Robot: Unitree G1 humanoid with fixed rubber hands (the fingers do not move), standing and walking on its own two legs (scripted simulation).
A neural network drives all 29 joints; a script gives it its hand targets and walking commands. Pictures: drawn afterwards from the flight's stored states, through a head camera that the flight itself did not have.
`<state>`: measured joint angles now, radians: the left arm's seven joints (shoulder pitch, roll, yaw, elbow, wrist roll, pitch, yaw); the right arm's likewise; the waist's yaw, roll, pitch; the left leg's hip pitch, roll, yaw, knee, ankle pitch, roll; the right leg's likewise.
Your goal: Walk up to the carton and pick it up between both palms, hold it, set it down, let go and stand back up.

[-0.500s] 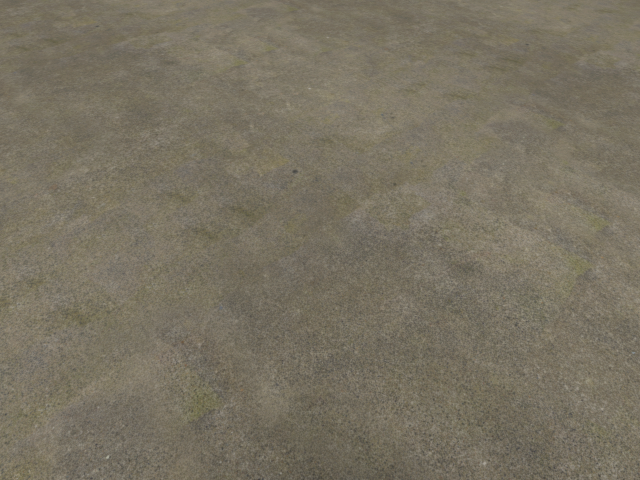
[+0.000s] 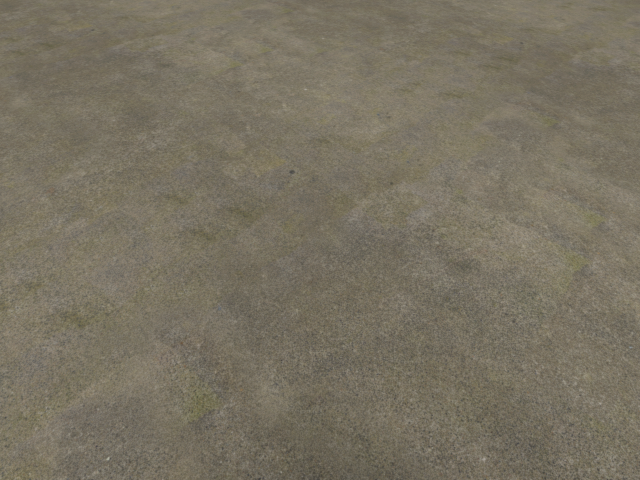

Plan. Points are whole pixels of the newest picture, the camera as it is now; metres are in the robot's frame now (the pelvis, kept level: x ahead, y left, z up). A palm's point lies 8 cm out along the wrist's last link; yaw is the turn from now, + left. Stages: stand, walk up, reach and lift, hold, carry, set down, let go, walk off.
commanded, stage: stand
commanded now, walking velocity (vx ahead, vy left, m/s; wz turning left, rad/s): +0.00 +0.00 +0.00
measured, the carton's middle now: out of the picture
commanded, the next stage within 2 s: none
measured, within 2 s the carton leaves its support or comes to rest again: neither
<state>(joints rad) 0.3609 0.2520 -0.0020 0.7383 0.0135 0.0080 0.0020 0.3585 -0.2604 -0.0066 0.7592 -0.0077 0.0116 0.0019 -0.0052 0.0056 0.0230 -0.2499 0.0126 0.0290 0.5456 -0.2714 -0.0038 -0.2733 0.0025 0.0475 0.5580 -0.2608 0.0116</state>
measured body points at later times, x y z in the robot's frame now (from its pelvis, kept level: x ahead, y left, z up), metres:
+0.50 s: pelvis +0.01 +0.00 +0.00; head +0.02 +0.00 +0.45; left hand +0.08 +0.25 -0.12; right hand +0.07 -0.26 -0.13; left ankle +0.01 +0.12 -0.73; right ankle +0.02 -0.13 -0.73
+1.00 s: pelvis +0.01 +0.00 +0.01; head +0.02 +0.00 +0.45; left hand +0.06 +0.26 -0.13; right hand +0.06 -0.26 -0.13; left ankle +0.01 +0.12 -0.73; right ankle +0.03 -0.13 -0.73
